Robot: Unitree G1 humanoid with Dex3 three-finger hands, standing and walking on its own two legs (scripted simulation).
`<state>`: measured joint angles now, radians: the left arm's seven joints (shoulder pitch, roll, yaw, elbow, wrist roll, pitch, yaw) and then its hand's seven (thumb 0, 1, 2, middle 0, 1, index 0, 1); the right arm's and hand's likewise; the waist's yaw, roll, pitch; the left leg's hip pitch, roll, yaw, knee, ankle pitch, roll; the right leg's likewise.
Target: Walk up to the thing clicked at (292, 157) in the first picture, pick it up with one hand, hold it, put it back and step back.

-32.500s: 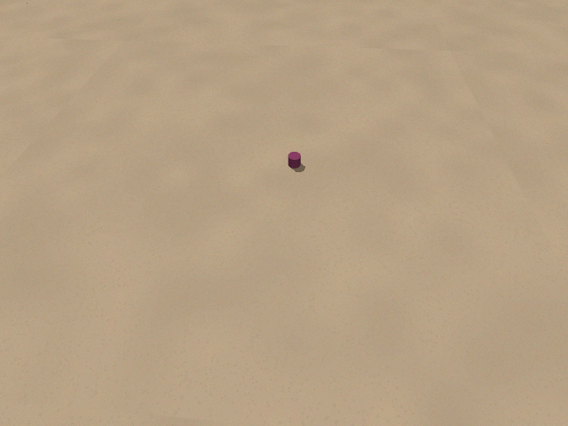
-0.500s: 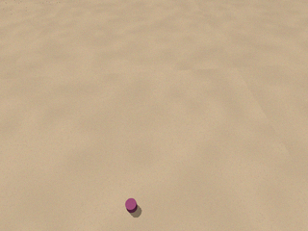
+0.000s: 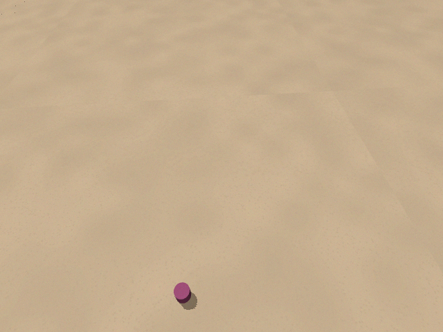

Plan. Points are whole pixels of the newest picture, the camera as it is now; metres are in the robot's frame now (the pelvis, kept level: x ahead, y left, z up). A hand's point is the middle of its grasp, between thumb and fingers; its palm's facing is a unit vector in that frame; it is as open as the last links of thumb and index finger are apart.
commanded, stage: stand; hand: left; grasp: from above
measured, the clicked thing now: (182, 292) +0.41 +0.20 -0.75
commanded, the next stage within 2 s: step back in 1.14 s
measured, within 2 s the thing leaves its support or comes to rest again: neither
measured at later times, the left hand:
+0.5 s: hand out of the picture +0.08 +0.24 -0.16, palm faces +0.02 -0.94 -0.34, open 7.4 cm
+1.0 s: hand out of the picture +0.08 +0.24 -0.15, palm faces +0.00 -0.94 -0.34, open 7.4 cm
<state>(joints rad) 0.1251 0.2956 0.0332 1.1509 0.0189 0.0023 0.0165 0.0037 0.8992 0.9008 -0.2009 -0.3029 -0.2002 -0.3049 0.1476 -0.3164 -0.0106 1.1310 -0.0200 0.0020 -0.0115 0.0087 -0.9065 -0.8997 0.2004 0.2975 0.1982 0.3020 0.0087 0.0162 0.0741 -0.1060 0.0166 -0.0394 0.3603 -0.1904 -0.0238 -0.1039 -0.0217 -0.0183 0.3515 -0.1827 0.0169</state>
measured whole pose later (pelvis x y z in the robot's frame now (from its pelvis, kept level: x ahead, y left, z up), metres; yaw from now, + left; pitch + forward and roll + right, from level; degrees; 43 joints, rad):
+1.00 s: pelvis +0.01 +0.00 +0.00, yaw +0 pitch -3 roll +0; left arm 0.11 0.32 0.02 1.14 0.01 0.00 0.00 0.00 0.90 0.90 -0.20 -0.30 -0.20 -0.30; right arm 0.12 -0.34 0.00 1.13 -0.02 0.00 0.00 0.01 -0.91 -0.90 0.20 0.30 0.20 0.30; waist 0.01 0.02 0.06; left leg -0.09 0.02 -0.03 0.32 -0.18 -0.03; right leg -0.10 -0.02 -0.01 0.34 -0.18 0.01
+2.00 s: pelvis -0.15 +0.05 -0.03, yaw -6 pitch -4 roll -1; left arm 0.18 0.36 0.07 0.88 0.04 0.05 0.00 0.00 0.90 0.90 -0.20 -0.30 -0.20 -0.30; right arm 0.10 -0.36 -0.05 0.89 -0.01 0.05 -0.01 0.01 -0.90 -0.90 0.20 0.30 0.20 0.30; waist 0.00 0.05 0.17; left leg -0.38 0.00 0.06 0.70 -0.32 0.04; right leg -0.25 0.07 0.03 0.65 -0.33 -0.04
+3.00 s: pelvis -0.47 +0.03 -0.02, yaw -4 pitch -1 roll +1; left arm 0.19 0.36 0.07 0.79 0.05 0.06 0.01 0.01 0.89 0.90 -0.20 -0.30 -0.20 -0.31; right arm 0.21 -0.42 -0.04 0.86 0.00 0.04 -0.03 0.01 -0.91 -0.90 0.20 0.30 0.20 0.30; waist 0.02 0.02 0.13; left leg -0.40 -0.08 -0.09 1.00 -0.49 -0.02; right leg -0.36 -0.03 0.03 0.63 -0.26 0.00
